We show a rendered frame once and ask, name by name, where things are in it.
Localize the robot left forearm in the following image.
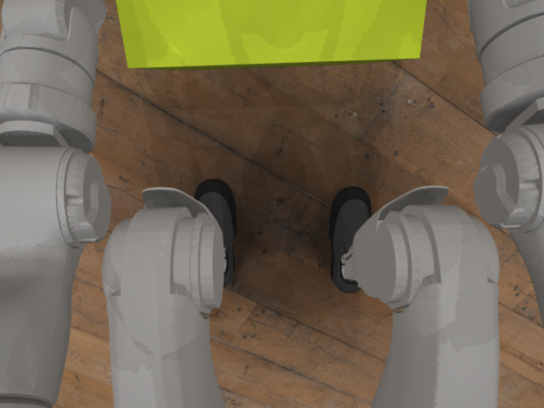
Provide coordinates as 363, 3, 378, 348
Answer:
0, 0, 107, 154

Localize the carton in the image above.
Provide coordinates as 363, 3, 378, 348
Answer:
116, 0, 427, 71

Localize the robot left upper arm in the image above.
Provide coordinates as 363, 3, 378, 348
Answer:
0, 146, 111, 408

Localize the robot right upper arm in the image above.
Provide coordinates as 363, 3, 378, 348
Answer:
473, 123, 544, 325

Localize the robot left thigh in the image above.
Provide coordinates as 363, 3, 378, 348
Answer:
106, 207, 227, 408

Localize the robot right shin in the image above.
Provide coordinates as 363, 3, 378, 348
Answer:
341, 185, 500, 298

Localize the robot right forearm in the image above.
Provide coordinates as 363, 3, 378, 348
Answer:
466, 0, 544, 133

